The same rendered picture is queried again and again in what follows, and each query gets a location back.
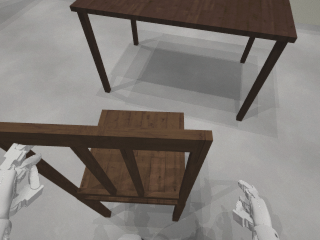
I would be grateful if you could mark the chair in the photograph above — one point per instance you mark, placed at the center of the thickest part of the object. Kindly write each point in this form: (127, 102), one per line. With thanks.
(135, 157)

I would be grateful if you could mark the left robot hand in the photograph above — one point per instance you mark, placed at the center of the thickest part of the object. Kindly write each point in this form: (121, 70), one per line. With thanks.
(12, 172)

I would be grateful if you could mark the right robot hand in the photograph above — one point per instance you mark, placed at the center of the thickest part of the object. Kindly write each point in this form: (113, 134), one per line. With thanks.
(256, 212)

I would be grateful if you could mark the left robot forearm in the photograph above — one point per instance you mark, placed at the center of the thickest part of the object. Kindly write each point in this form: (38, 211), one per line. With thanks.
(5, 228)

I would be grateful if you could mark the table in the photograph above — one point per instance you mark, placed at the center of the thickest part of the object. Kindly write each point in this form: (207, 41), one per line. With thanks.
(263, 19)

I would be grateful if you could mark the right robot forearm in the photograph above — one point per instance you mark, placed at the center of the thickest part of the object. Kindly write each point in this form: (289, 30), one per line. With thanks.
(264, 232)

